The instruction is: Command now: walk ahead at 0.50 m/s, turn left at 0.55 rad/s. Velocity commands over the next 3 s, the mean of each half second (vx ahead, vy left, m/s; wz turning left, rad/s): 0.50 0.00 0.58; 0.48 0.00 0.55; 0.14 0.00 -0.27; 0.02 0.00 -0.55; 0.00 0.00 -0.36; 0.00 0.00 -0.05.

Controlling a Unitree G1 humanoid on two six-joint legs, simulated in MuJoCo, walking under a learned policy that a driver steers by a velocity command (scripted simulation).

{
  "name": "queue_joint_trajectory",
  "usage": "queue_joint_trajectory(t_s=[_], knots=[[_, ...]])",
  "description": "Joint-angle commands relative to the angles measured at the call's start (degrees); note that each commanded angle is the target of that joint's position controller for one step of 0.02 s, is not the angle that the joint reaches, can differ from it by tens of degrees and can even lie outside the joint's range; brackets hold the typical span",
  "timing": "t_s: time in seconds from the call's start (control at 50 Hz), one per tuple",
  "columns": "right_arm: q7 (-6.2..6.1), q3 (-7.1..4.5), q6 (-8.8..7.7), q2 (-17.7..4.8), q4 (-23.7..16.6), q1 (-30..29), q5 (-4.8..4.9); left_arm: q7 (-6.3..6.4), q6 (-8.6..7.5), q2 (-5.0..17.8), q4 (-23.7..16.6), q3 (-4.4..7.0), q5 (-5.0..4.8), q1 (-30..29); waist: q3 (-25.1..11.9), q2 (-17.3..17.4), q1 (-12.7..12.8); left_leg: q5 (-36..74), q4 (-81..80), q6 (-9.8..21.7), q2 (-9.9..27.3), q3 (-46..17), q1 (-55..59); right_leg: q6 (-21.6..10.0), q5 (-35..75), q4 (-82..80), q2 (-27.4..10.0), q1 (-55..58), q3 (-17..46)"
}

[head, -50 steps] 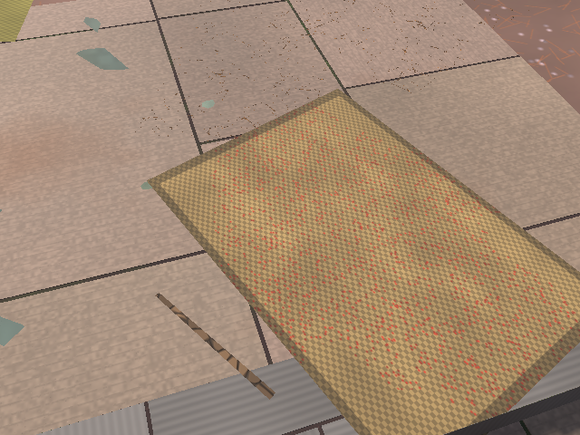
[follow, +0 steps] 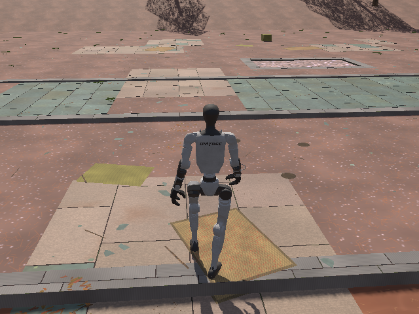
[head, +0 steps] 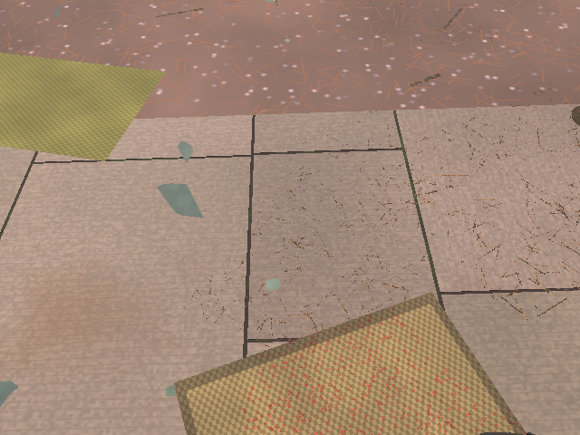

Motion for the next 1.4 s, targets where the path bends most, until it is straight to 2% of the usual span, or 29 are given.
queue_joint_trajectory(t_s=[0.02,0.08,0.12,0.14,0.16,0.18,0.2,0.22,0.26,0.36,0.44,0.52,0.54,0.56,0.58,0.6,0.64,0.68,0.78,0.94,1.0,1.02,1.04,1.06,1.08,1.14,1.2,1.3,1.4], knots=[[0.62,-1.10,-0.71,-3.43,-5.73,-6.24,-0.04,0.78,1.18,12.23,-3.27,3.26,-0.78,1.28,2.72,-5.83,-1.14,-6.35,-5.44,0.73,-2.16,4.33,-1.77,2.09,60.80,4.34,-18.94,7.61,4.33],[0.52,-2.53,-0.34,-5.78,-4.81,0.24,0.82,1.04,3.17,14.40,-5.84,4.59,-0.93,-0.86,0.38,-9.02,-4.64,-14.70,-7.14,2.44,-6.05,7.45,6.05,-0.05,75.10,15.53,-19.64,8.93,3.93],[-0.58,-5.52,-0.68,-11.05,-1.67,14.33,0.76,0.27,3.67,15.18,-8.01,5.08,-1.53,-4.99,-5.37,-7.40,-12.38,-12.19,-17.60,6.20,-8.18,5.17,26.31,-0.45,67.19,35.09,-16.72,0.12,3.40],[-1.91,-6.86,-0.47,-14.54,0.08,20.51,-0.10,-0.52,2.57,11.54,-9.51,4.23,-0.70,-6.87,-6.54,-0.88,-14.02,-12.51,-17.44,9.62,-0.72,-8.87,41.48,1.10,33.56,51.45,-12.16,-17.94,6.10],[-2.28,-7.31,-1.10,-18.15,-1.32,19.21,-1.43,-1.68,-0.25,3.97,-14.27,2.17,-1.05,-6.35,-8.73,12.35,-8.15,-20.33,-23.45,22.82,12.78,-43.56,58.17,4.69,-12.20,72.47,1.99,-47.05,13.41],[-2.23,-5.74,-2.28,-12.93,-1.26,19.10,-1.75,-3.28,-3.45,7.02,-15.85,2.46,-2.48,-11.66,-10.57,4.46,-10.45,-23.66,-30.31,23.03,14.50,-49.86,58.09,2.55,-10.51,76.44,-0.68,-54.21,26.65],[-2.21,-4.67,-3.14,-9.31,-2.10,16.79,-1.76,-4.16,-4.78,8.83,-17.22,2.64,-3.89,-13.25,-5.90,0.68,-8.67,-19.67,-30.89,19.64,13.38,-41.08,52.19,1.23,-4.43,71.60,-3.98,-54.64,27.78],[-1.76,-3.97,-3.75,-7.57,-2.71,13.12,-1.04,-4.12,-5.06,9.46,-16.65,2.87,-3.24,-11.72,-1.86,-4.77,-5.16,-12.26,-31.08,16.84,10.44,-33.97,45.04,1.56,-1.36,65.48,-6.03,-52.22,26.77],[-2.47,-2.97,-4.13,-6.07,-4.02,9.98,-0.91,-3.64,-3.68,10.78,-16.47,3.68,-1.12,-10.05,-0.06,-5.24,-2.37,-3.45,-31.61,14.13,6.49,-25.46,35.11,4.12,1.90,57.54,-8.74,-45.59,25.85],[-4.61,-4.70,-3.35,-12.20,-5.40,13.48,-0.98,-3.24,-2.12,4.56,-20.89,1.22,0.29,-20.20,2.32,-1.09,-5.03,1.04,-30.43,9.94,-0.16,-15.50,18.51,7.97,12.61,30.05,-6.19,-34.62,20.01],[-4.57,-4.74,-2.35,-11.71,-4.38,20.04,-0.47,-3.82,-2.08,7.22,-22.37,2.11,-1.38,-23.47,-0.38,4.67,-8.36,-6.09,-25.67,6.97,0.93,-19.72,22.94,7.79,20.37,18.86,-2.58,-29.56,21.15],[-4.86,-4.50,-2.00,-9.81,-5.89,18.10,-0.54,-3.80,-3.20,11.05,-21.05,4.63,-1.14,-15.91,-3.67,7.02,-2.68,-3.58,-14.06,2.96,1.25,-23.68,26.91,3.26,15.56,13.82,-2.88,-19.16,21.95],[-4.66,-3.51,-2.28,-7.04,-7.38,16.58,-1.17,-3.52,-3.56,13.36,-20.17,5.56,-0.19,-7.78,-9.61,5.19,1.57,-5.17,-1.77,0.52,-1.49,-20.61,21.96,0.16,14.43,15.70,-8.76,-7.07,26.58],[-4.80,-2.15,-2.69,-2.33,-9.32,21.50,-1.20,-3.01,-3.18,18.34,-19.17,6.71,1.32,0.89,-19.54,-8.92,1.54,-22.29,19.36,-3.69,-7.77,-13.56,5.74,-7.49,8.78,13.66,-23.24,13.56,48.02],[-4.61,-1.96,-3.12,-5.00,-9.92,25.53,0.52,-3.60,-2.60,18.14,-17.62,6.76,0.60,2.70,-22.98,-22.72,0.01,-34.85,32.04,-4.82,-6.99,-13.15,-7.37,-13.06,-7.70,5.75,-29.74,18.88,70.71],[-4.75,-3.07,-2.68,-9.41,-9.06,22.18,1.09,-3.14,-1.86,12.38,-19.06,5.43,0.16,-0.58,-14.60,-14.64,1.27,-29.79,38.63,-5.52,-3.53,-13.28,-12.44,-10.95,-16.81,4.00,-27.42,13.22,64.38],[-4.52,-3.42,-2.04,-10.41,-10.93,13.53,-0.98,-2.80,-0.66,8.75,-18.85,4.10,0.22,-5.48,-4.01,-5.82,0.18,-21.73,36.64,-5.13,0.31,-9.72,-9.73,-7.51,-4.58,3.53,-22.12,-3.52,46.43],[-4.03,-3.57,-1.25,-8.77,-11.41,13.64,-0.70,-2.91,-0.75,7.51,-17.82,3.71,0.70,-8.59,0.07,-7.83,-3.10,-19.48,31.77,-4.64,2.89,-10.07,-3.75,-6.33,3.52,0.68,-18.41,-13.81,36.65],[-3.93,-2.43,-0.15,-6.39,-12.37,9.90,-1.22,-2.75,-1.52,10.92,-14.26,5.12,0.17,-7.30,1.10,-5.91,-3.28,-13.20,19.19,-5.92,4.35,-8.85,-4.55,-8.09,15.84,-2.84,-19.44,-13.59,25.67],[-1.45,-1.61,-1.21,-5.40,-15.21,-1.94,-0.85,-2.85,0.47,15.05,-10.84,5.82,-1.73,-3.42,4.21,-5.20,0.53,-6.55,-5.17,-3.18,0.72,-2.53,3.77,-4.59,26.00,0.07,-18.93,-7.92,15.42],[-1.59,-3.80,-2.09,-9.02,-12.39,8.92,-2.28,-3.05,1.29,15.67,-9.48,5.41,-3.00,-3.51,-2.97,-5.60,-6.77,-1.04,-17.17,0.50,-5.58,1.16,23.32,-1.69,49.37,16.57,-15.90,-7.10,12.78],[-2.37,-4.94,-2.05,-12.30,-10.71,15.05,-2.96,-3.16,0.87,13.08,-9.42,4.34,-2.25,-2.49,-7.16,-4.53,-9.48,12.37,-16.32,1.85,-2.69,-1.79,36.85,1.05,41.22,26.88,-12.73,-15.17,11.68],[-3.64,-5.33,-1.84,-17.82,-10.53,20.26,-4.68,-3.88,0.14,6.73,-11.54,1.92,1.02,-0.75,-15.62,10.09,-8.86,45.31,-10.17,9.03,15.92,-21.14,56.69,5.25,-5.81,49.17,-5.88,-33.82,11.64],[-3.30,-4.47,-1.87,-16.88,-11.65,20.66,-5.02,-4.12,-0.23,8.18,-9.57,1.59,-1.38,4.21,-28.05,13.39,-9.14,47.01,-13.86,17.70,25.57,-35.51,60.57,6.54,-22.97,62.58,-1.59,-38.50,25.25],[-2.85,-4.04,-1.73,-14.00,-10.96,19.47,-4.18,-4.04,0.28,13.59,-9.25,3.38,-3.30,0.28,-24.18,5.84,-10.45,43.47,-14.79,15.32,21.42,-27.29,54.92,6.51,-19.96,64.56,-4.28,-40.33,28.34],[-2.86,-2.27,-2.48,-8.58,-9.28,9.29,-2.48,-2.65,2.86,10.99,-9.85,3.31,-1.66,-3.83,-8.74,3.07,-4.10,26.22,-21.26,9.12,14.28,-14.51,34.76,7.19,-10.69,54.76,-9.47,-39.35,24.49],[-3.61,-2.63,-3.22,-8.93,-8.65,3.58,-4.04,-1.72,5.48,8.59,-9.46,3.40,-1.47,-0.48,-6.74,4.84,-0.18,23.11,-26.64,9.11,13.44,-7.50,23.05,8.78,-4.52,51.09,-8.02,-30.73,22.27],[-5.92,-3.53,-2.07,-10.49,-6.53,3.22,-3.39,-2.26,6.77,7.55,-13.30,3.23,-0.89,-7.09,-5.18,4.84,-2.06,9.11,-29.04,8.29,14.22,-2.11,23.29,7.77,3.66,40.06,-8.85,-30.47,20.83],[-6.28,-4.33,-0.30,-12.06,-4.50,4.13,-2.06,-3.68,7.77,8.88,-16.87,4.07,-0.88,-10.86,-3.61,5.41,-3.47,1.55,-25.92,6.44,16.69,-1.71,27.05,5.32,0.56,31.84,-7.82,-29.57,18.35]])
Next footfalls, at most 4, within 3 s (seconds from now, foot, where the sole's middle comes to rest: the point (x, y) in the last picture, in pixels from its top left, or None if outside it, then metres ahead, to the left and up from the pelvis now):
0.14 left None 0.20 0.08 -0.77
0.54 right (362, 430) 0.54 -0.08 -0.77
1.02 left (204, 393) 0.61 0.30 -0.77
1.48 right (297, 347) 0.74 0.08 -0.77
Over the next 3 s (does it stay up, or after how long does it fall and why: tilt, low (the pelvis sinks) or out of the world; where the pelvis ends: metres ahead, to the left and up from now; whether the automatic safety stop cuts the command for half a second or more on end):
stays up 0.63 0.15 0.00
